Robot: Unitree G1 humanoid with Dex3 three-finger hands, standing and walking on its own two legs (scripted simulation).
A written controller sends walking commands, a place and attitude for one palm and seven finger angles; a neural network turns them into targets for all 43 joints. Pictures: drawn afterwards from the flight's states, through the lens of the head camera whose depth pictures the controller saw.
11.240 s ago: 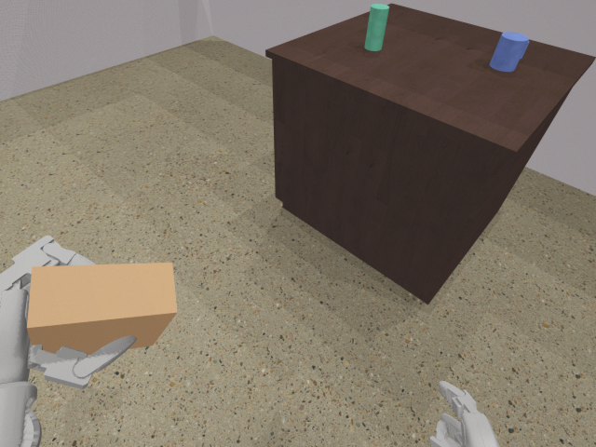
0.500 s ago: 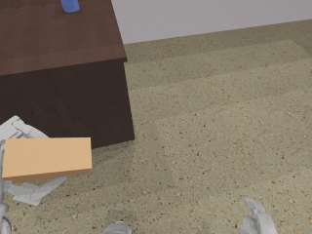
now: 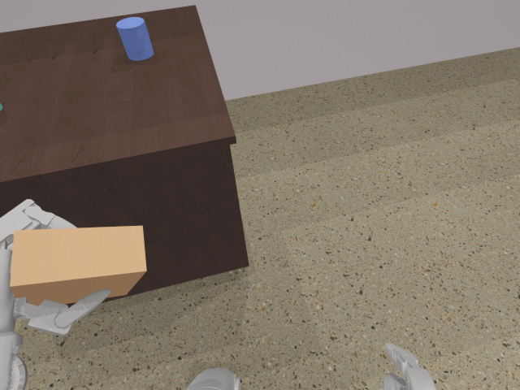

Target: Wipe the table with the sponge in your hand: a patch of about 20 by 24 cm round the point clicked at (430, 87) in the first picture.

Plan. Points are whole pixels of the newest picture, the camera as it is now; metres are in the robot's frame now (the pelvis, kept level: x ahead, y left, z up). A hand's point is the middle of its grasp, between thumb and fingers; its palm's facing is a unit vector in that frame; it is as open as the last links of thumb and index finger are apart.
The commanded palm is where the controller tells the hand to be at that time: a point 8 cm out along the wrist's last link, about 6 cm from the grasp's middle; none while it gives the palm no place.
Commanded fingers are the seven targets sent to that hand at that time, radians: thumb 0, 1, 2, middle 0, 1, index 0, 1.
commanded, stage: take the last steps up to it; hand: left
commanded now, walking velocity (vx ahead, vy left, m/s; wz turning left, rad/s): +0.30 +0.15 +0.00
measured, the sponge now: (99, 267) +0.23 +0.21 +0.14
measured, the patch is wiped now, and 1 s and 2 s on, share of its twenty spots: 0.00 0.00 0.00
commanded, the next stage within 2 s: come to a stop and stand still in 0.86 s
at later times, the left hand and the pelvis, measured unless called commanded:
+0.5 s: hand (56, 187) +0.32 +0.29 +0.17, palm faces +0.34 -0.79 -0.51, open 9.8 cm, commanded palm +0.27 +0.34 +0.18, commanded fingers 0.00 0.10 1.30 -1.20 -1.60 -1.20 -1.60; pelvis +0.10 +0.06 -0.01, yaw -2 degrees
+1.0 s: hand (42, 137) +0.41 +0.36 +0.18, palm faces +0.32 -0.84 -0.44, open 9.8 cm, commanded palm +0.35 +0.40 +0.18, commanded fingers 0.00 0.10 1.30 -1.20 -1.60 -1.20 -1.60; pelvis +0.17 +0.13 +0.00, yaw -4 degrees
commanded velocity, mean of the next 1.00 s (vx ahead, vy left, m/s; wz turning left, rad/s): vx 0.19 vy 0.11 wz -0.04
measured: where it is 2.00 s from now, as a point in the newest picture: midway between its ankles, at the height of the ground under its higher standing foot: outside the picture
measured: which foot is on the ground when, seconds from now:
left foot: up 0.00-0.14, down 0.16-0.50, up 0.52-0.78, down 0.80-1.00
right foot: down 0.00-0.18, up 0.20-0.46, down 0.48-0.80, up 0.82-1.00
